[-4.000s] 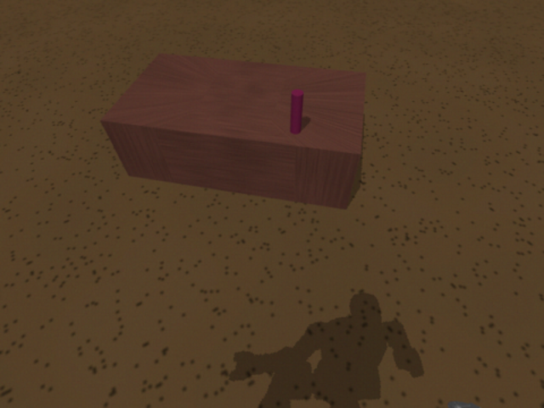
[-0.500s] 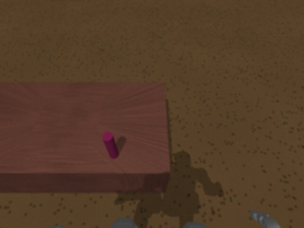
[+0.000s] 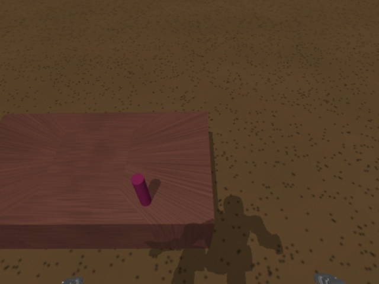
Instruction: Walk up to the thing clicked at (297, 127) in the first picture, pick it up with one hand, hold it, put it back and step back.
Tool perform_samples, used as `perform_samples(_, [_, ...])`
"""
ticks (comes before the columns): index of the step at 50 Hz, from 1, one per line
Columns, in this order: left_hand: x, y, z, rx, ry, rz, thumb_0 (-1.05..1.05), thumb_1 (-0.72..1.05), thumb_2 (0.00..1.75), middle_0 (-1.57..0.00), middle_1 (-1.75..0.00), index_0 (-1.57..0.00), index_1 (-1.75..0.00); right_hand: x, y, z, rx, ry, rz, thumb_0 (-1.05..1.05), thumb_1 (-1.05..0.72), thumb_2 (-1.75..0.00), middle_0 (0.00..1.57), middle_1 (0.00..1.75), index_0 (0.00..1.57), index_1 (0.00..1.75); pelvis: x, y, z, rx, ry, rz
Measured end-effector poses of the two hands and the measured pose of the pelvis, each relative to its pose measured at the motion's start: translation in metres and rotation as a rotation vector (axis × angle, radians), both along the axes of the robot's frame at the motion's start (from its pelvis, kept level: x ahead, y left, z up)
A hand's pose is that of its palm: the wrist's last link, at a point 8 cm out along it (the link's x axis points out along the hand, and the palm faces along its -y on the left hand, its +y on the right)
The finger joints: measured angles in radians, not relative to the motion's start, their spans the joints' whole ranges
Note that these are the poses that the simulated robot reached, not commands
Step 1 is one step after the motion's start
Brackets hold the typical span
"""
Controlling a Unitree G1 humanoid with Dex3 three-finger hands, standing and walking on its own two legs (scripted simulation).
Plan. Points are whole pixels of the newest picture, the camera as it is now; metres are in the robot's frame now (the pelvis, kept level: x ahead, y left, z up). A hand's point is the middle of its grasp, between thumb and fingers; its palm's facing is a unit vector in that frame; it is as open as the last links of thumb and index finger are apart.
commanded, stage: walk up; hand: left
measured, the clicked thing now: (142, 190) +0.47 +0.21 -0.33
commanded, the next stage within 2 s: stand in 0.46 s
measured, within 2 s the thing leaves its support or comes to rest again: neither
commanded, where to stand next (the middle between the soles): +0.06 +0.01 m, yaw -1 degrees
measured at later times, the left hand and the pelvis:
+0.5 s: hand out of the picture +0.10 +0.25 -0.16, palm faces -0.01 -0.94 -0.33, open 7.4 cm; pelvis +0.01 +0.00 +0.00, yaw +0 degrees
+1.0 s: hand out of the picture +0.10 +0.25 -0.15, palm faces -0.01 -0.94 -0.34, open 7.4 cm; pelvis +0.03 +0.00 +0.00, yaw +0 degrees
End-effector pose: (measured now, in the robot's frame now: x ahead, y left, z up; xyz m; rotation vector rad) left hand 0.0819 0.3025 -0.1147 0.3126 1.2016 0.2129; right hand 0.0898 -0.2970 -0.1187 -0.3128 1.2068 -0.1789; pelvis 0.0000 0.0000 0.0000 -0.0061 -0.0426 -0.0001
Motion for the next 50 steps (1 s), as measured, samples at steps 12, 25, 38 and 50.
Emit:
perform_samples(12, [0.001,-0.003,-0.004,-0.011,0.031,-0.002,0.00,0.91,0.89,-0.20,-0.30,-0.20,-0.30,-0.020,-0.002,-0.002,-0.004,0.063,-0.026,0.01,-0.90,-0.90,0.21,0.30,0.20,0.30,0.006,0.000,0.001,-0.001,0.013,0.003])
perform_samples(25, [0.009,-0.005,-0.004,-0.015,0.017,0.002,0.00,0.91,0.89,-0.20,-0.30,-0.20,-0.30,0.000,0.002,0.001,-0.004,0.023,-0.013,0.01,-0.90,-0.90,0.21,0.30,0.20,0.30,0.013,0.001,0.002,0.000,0.012,0.005])
perform_samples(38, [0.007,-0.004,-0.003,-0.011,0.040,0.004,0.00,0.91,0.89,-0.20,-0.30,-0.20,-0.30,0.015,0.000,0.003,-0.011,0.001,0.005,0.01,-0.90,-0.90,0.21,0.30,0.20,0.30,0.023,-0.001,0.003,0.004,0.016,0.004])
perform_samples(50, [0.010,-0.005,-0.001,-0.004,0.042,0.005,0.00,0.91,0.89,-0.20,-0.30,-0.20,-0.30,0.017,-0.003,0.003,-0.013,0.007,0.001,0.01,-0.90,-0.90,0.21,0.30,0.20,0.30,0.027,-0.003,0.003,0.005,0.012,0.001])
